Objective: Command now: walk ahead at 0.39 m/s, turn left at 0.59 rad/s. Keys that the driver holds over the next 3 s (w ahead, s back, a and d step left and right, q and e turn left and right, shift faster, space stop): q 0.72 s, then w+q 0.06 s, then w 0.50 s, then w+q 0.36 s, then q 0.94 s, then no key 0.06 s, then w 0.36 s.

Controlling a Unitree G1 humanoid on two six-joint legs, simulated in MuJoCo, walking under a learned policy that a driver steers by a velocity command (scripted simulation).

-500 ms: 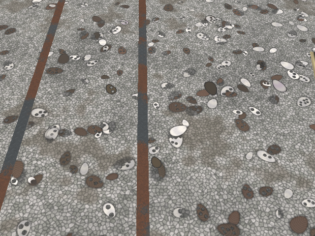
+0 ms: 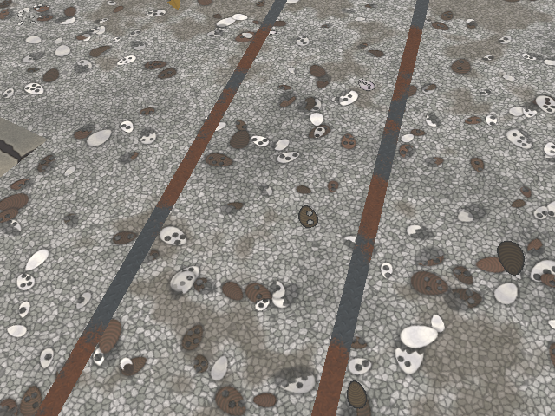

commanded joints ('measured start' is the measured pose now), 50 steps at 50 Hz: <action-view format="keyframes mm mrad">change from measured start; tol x32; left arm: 1 18 115 30 -33 -10 -25 -2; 50 85 148 51 -19 -3 23 0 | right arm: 1 7 -29 -5 -72 -3 4 9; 50 -74 -46 -25 -62 -10 2 10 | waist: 1 -21 -146 -3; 15 -55 203 -410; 50 41 -178 65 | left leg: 1 -112 42 -13 -29 67 -26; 12 237 -63 127 -613 150 57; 15 738 397 -581 -664 1002 358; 40 -65 -109 -329 -579 -401 -4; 50 -217 -80 -107 -147 84 -62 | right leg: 1 76 -283 140 -171 512 -132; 12 153 -248 -83 275 701 -40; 14 -182 -116 -113 777 -300 41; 16 -412 -39 132 1011 -437 74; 39 166 44 164 -24 -209 -18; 41 144 -393 739 -288 -611 -139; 50 166 -216 381 -255 -267 -132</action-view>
